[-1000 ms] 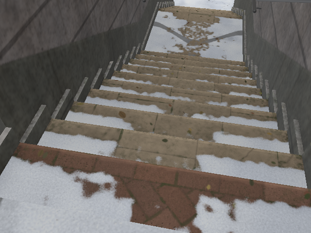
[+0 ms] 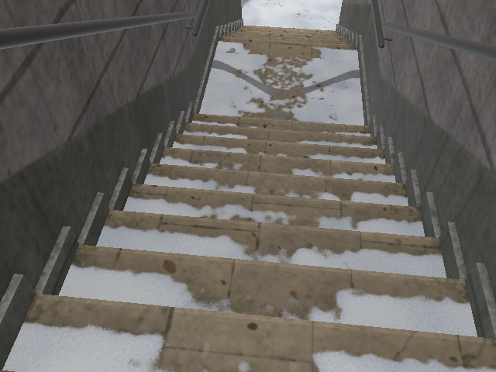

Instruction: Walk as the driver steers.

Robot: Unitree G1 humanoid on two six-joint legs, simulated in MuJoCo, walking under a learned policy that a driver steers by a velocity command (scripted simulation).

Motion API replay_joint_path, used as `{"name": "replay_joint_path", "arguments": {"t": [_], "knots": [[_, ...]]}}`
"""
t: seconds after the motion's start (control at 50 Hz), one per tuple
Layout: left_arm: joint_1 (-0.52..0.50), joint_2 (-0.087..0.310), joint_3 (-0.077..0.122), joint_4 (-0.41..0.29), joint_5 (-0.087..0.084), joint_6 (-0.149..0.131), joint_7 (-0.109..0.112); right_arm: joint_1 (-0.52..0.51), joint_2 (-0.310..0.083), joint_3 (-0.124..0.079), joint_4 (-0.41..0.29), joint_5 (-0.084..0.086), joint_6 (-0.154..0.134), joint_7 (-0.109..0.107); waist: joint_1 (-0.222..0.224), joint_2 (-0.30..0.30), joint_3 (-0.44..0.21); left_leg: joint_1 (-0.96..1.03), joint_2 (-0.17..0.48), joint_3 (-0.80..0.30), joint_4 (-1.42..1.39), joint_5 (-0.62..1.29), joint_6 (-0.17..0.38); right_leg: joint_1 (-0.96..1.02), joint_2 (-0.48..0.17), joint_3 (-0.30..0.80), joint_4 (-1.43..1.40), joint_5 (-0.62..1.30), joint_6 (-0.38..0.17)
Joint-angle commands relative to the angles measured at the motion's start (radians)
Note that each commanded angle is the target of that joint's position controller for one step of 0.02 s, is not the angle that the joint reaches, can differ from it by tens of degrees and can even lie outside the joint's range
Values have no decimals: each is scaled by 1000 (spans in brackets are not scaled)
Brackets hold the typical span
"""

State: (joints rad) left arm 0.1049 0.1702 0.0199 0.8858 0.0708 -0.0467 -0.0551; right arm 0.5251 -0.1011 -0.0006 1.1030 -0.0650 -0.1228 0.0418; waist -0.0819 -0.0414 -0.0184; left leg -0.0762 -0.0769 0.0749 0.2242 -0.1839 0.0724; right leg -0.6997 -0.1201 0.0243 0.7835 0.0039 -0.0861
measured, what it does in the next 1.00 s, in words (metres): goes down: right foot, then left foot 0.15 m lower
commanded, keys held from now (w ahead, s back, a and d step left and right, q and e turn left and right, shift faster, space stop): w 1.00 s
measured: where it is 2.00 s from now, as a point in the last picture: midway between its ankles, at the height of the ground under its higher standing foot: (237, 261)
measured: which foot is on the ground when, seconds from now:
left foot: down 0.00-0.24, up 0.26-0.90, down 0.92-1.00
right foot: up 0.00-0.20, down 0.22-0.90, up 0.92-1.00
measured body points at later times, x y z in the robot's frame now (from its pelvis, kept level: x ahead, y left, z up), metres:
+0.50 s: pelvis +0.25 -0.08 +0.00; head +0.26 -0.09 +0.45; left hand +0.16 +0.14 -0.14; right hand +0.37 -0.31 -0.14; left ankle +0.38 +0.09 -0.67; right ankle +0.24 -0.15 -0.75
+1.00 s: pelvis +0.54 +0.01 -0.16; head +0.56 +0.02 +0.29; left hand +0.37 +0.19 -0.29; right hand +0.68 -0.21 -0.29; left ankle +0.59 +0.10 -0.90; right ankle +0.32 -0.15 -0.64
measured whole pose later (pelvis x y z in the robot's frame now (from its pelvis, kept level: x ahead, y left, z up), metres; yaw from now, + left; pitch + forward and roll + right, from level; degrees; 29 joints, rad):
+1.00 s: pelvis +0.54 +0.01 -0.16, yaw -1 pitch +1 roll -2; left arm 0.64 0.13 -0.02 1.13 0.06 -0.06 -0.08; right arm 0.15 -0.19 -0.03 0.94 -0.08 -0.08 0.08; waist 0.10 0.02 0.00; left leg -0.32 0.04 0.08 0.45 -0.16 0.07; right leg -0.30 0.02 0.08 1.70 -0.80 -0.01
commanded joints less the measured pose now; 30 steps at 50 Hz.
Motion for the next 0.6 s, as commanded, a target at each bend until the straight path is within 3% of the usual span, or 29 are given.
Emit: {"name": "replay_joint_path", "arguments": {"t": [0.02,0.08,0.12,0.18,0.2,0.22,0.24,0.26,0.28,0.3,0.34,0.36,0.38,0.4,0.42,0.44,0.46,0.5,0.54,0.56,0.58,0.6], "knots": [[-12,52,12,-44,-5,15,-2,36,-126,-6,-25,0,-20,19,54,94,58,-39,302,-152,-85,466,208,52,20,2,-113,84,31],[-101,52,20,-63,-14,14,8,110,-123,-4,23,-4,-7,13,35,104,66,167,342,-163,-63,477,185,-40,25,19,-217,29,21],[-159,43,25,-73,-16,9,6,115,-116,-2,29,-12,8,11,28,117,63,158,336,-136,-44,462,157,38,45,-16,-218,-41,7],[-149,68,43,-59,-30,-10,11,55,-157,-21,14,1,22,0,71,122,56,129,332,-105,35,519,120,208,87,-66,-276,-97,-22],[18,54,40,-13,-69,-25,25,-9,-200,-45,-19,77,36,-48,113,188,90,81,236,-43,174,507,50,354,154,-151,-259,-179,4],[110,137,69,39,-63,-45,23,104,-119,-12,21,-24,22,-15,135,19,-115,-146,228,-50,337,563,32,737,75,-28,-218,98,-107],[367,204,83,70,-51,-47,27,152,-54,6,-29,-32,6,12,208,-184,-329,-496,46,-23,667,71,-43,1211,-134,331,-324,41,-303],[590,203,83,160,-17,-45,24,40,-72,-3,-58,-6,0,40,283,-174,-332,-676,-13,-119,1014,-426,-34,1245,-254,640,-480,-58,-345],[497,215,102,168,7,-66,32,-101,-111,-31,-93,19,-9,32,269,-39,-80,-791,53,-216,1138,-343,11,1017,-230,549,-507,-218,-255],[344,163,89,139,-10,-69,38,-135,-128,-36,-100,14,-8,9,201,-5,14,-742,130,-202,1136,-234,33,782,-203,409,-530,-265,-222],[253,-8,37,116,-28,-65,50,-148,-69,-25,-119,-15,6,-19,123,18,28,-615,196,-200,1046,-94,50,583,-151,278,-595,-152,-198],[240,-24,29,108,-27,-66,52,-144,-32,-17,-128,-20,17,-16,91,9,41,-572,209,-196,1004,-71,48,514,-130,235,-611,-118,-183],[206,87,43,80,-70,-63,39,-100,-165,-66,-135,80,56,-38,16,2,51,-480,183,-133,894,-67,3,454,-103,183,-614,8,-118],[224,114,49,80,-74,-66,35,-121,-152,-64,-140,74,82,-44,21,-16,64,-451,173,-110,858,-47,-15,405,-91,137,-624,76,-118],[292,-6,26,113,-9,-97,32,-198,-9,-15,-162,-19,61,-13,93,-34,65,-549,201,-156,889,39,1,440,-103,128,-646,35,-181],[349,-14,18,131,10,-101,28,-220,-14,-17,-180,-36,58,-5,93,12,74,-621,203,-172,773,103,-1,488,-112,139,-640,35,-191],[388,3,20,148,18,-106,22,-243,-26,-17,-190,-31,58,-3,102,12,74,-646,202,-159,690,183,-6,509,-101,130,-634,54,-199],[425,34,15,174,13,-97,0,-301,-70,-23,-211,-23,67,10,104,-16,62,-604,191,-113,632,312,-13,457,-73,90,-604,94,-192],[465,24,1,188,29,-93,2,-264,-92,-24,-199,-27,73,29,97,-14,58,-624,194,-120,723,404,-28,434,-72,83,-529,68,-188],[531,-7,-10,234,39,-94,19,-305,-103,-22,-217,-20,69,26,123,14,78,-802,234,-211,654,488,-35,582,-115,145,-480,51,-199],[584,-16,-18,233,22,-96,41,-344,-112,-21,-231,-24,57,15,151,35,63,-887,227,-200,546,552,-38,697,-104,142,-440,18,-188],[648,-22,-25,266,22,-93,51,-399,-92,-14,-245,-20,54,9,178,13,75,-925,230,-187,512,579,-44,730,-111,161,-417,24,-192]]}}
Velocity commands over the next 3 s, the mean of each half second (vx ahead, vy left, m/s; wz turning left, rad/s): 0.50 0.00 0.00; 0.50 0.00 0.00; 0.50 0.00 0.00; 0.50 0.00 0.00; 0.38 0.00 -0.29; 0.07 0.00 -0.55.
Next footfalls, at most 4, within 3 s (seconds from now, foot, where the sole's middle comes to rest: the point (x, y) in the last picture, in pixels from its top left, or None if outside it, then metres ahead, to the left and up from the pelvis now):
0.22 right None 0.28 -0.15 -0.78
0.92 left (204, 355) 0.63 0.11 -0.94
1.48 right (273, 287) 0.93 -0.15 -1.09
2.08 left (207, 246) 1.23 0.10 -1.24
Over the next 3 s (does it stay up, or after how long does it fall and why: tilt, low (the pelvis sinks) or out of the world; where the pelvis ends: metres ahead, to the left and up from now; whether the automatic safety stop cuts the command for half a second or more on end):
stays up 1.47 -0.07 -0.63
